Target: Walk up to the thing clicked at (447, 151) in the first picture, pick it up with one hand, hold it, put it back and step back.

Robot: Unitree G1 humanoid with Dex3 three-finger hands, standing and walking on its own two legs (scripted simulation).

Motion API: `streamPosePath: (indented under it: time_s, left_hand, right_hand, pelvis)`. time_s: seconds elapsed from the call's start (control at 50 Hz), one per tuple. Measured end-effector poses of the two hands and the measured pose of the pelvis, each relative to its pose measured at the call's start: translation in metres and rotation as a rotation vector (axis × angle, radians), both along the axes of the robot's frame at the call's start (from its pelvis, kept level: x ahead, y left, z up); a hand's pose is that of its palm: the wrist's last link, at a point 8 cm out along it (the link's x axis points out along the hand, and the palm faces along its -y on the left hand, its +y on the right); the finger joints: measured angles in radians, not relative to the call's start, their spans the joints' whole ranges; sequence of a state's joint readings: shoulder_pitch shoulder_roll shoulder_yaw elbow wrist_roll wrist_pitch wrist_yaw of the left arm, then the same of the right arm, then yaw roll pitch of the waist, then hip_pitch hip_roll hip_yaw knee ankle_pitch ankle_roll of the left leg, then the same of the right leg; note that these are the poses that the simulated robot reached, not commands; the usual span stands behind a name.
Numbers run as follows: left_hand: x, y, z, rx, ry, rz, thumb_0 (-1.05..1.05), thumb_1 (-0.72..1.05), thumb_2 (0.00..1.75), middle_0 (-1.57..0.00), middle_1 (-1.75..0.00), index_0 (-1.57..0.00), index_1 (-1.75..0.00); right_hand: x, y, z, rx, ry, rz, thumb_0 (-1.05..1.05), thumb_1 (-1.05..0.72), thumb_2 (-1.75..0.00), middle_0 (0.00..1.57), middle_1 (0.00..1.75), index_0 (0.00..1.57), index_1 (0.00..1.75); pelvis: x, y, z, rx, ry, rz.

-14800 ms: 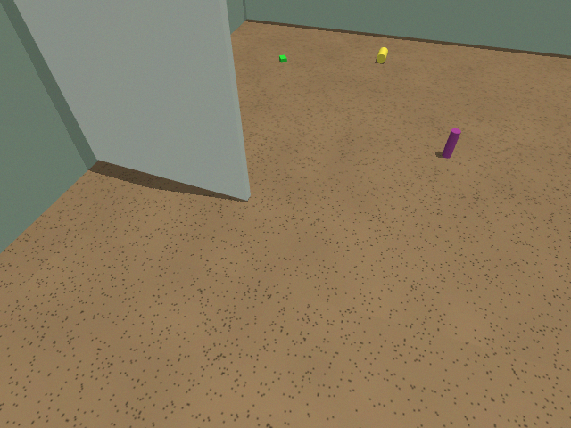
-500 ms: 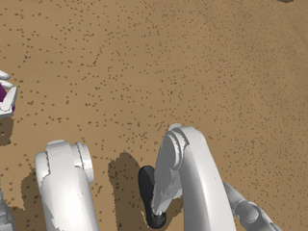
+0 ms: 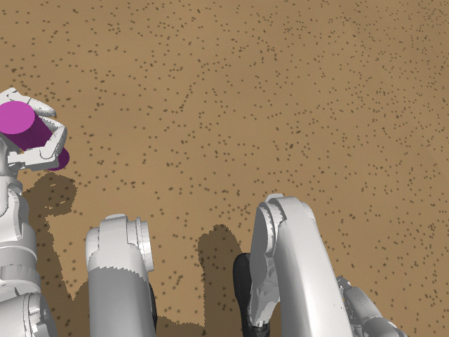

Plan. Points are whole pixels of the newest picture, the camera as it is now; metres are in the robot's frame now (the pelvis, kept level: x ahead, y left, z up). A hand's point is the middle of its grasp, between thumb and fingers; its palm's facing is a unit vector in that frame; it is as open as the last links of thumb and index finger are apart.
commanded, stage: settle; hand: left
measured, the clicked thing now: (38, 141) +0.44 +0.28 -0.07
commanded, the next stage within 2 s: lift in 0.82 s
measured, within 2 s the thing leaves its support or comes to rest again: neither
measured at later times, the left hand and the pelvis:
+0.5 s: hand (38, 124) +0.44 +0.25 -0.01, palm faces +0.18 -0.98 -0.05, open 6.2 cm; pelvis +0.00 +0.00 +0.03, yaw +2 degrees
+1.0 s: hand (37, 111) +0.45 +0.25 +0.01, palm faces +0.19 -0.98 -0.05, open 6.2 cm; pelvis +0.00 +0.00 +0.04, yaw +3 degrees
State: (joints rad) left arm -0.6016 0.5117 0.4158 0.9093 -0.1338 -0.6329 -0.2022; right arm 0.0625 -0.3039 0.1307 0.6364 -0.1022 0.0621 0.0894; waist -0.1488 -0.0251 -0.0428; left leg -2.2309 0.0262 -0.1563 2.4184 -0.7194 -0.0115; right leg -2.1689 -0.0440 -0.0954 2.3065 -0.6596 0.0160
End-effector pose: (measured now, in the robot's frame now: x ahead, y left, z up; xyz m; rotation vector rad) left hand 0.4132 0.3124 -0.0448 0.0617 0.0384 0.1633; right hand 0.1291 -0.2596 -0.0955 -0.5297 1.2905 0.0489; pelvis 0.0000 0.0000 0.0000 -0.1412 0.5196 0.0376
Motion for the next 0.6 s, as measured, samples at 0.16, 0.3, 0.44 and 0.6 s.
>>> streamPosePath:
  time_s: [0.16,0.3,0.44,0.6]
  left_hand:
    - [0.002,-0.007,0.015,-0.012,0.006,0.005,0.02,0.05,1.1,-0.94,-1.08,-0.97,-1.1]
    - [0.001,-0.008,0.027,-0.014,0.008,0.012,0.02,0.05,1.1,-0.94,-1.08,-0.97,-1.1]
    - [0.0,-0.009,0.036,-0.011,0.014,0.016,0.02,0.05,1.1,-0.94,-1.08,-0.97,-1.1]
    - [0.001,-0.011,0.045,-0.013,0.014,0.024,0.02,0.05,1.1,-0.94,-1.08,-0.97,-1.1]
  right_hand:
    - [0.012,-0.006,0.008,0.001,-0.042,-0.018,0.0,-0.89,-0.9,0.2,0.3,0.2,0.3]
    - [0.018,-0.007,0.014,0.007,-0.066,-0.022,0.0,-0.89,-0.9,0.2,0.3,0.2,0.3]
    - [0.016,-0.005,0.018,0.017,-0.069,-0.029,0.0,-0.89,-0.9,0.2,0.3,0.2,0.3]
    - [0.007,-0.003,0.02,0.03,-0.055,-0.046,0.0,-0.89,-0.9,0.2,0.3,0.2,0.3]
  pelvis:
    - [0.003,-0.003,0.011,0.018,0.023,0.005]
    - [0.003,-0.004,0.019,0.028,0.034,0.011]
    - [0.001,-0.004,0.025,0.036,0.036,0.016]
    - [0.001,-0.004,0.03,0.043,0.04,0.02]
